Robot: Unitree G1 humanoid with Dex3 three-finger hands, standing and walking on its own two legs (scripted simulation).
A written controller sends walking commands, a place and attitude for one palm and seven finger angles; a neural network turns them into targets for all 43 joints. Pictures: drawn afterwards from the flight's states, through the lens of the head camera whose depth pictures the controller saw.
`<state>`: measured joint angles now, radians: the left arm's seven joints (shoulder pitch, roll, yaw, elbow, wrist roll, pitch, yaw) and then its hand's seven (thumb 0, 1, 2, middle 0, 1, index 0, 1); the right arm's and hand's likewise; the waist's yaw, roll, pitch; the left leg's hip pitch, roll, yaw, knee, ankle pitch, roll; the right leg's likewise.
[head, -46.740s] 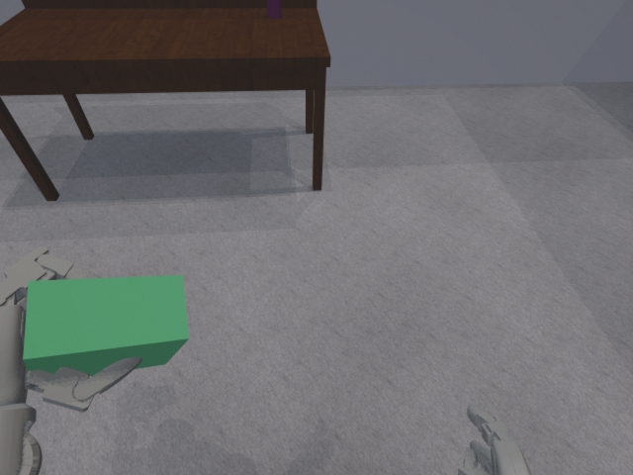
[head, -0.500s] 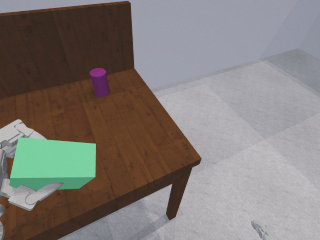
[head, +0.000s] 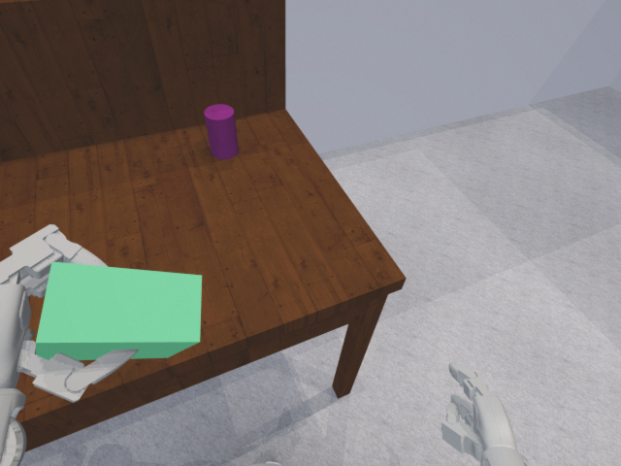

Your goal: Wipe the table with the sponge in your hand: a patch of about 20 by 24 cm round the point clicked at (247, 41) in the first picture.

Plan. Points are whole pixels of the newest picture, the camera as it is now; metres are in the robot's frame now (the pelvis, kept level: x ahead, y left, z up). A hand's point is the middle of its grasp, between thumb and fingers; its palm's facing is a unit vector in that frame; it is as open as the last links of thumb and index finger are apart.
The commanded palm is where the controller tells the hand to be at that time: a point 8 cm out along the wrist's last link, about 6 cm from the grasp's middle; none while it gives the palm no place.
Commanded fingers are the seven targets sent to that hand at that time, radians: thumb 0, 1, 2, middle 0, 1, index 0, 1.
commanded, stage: step back with the hand held close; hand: left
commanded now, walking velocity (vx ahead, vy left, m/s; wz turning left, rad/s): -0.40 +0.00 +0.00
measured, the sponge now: (142, 318) +0.22 +0.20 +0.14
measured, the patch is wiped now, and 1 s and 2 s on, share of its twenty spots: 1.00 1.00 1.00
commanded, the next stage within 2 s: stop stepping back and stand still in 0.56 s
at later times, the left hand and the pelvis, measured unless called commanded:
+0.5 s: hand (14, 441) +0.11 +0.23 +0.17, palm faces +0.32 -0.84 -0.44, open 9.9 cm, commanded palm +0.05 +0.27 +0.19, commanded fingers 0.00 0.10 1.30 -1.20 -1.60 -1.20 -1.60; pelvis -0.11 +0.00 +0.00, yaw -1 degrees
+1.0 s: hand out of the picture -0.08 +0.26 +0.18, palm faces +0.45 -0.83 -0.33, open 9.9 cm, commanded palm -0.12 +0.29 +0.19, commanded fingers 0.00 0.10 1.30 -1.20 -1.60 -1.20 -1.60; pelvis -0.27 +0.00 +0.00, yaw +3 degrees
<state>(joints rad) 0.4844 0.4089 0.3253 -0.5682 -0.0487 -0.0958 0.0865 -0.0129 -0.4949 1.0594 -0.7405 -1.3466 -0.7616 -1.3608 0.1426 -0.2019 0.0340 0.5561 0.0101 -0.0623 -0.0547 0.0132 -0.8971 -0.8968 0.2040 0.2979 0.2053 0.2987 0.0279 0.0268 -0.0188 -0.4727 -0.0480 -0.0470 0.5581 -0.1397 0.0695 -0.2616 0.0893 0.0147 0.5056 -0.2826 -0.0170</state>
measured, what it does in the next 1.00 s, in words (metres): walks backwards: left foot, then right foot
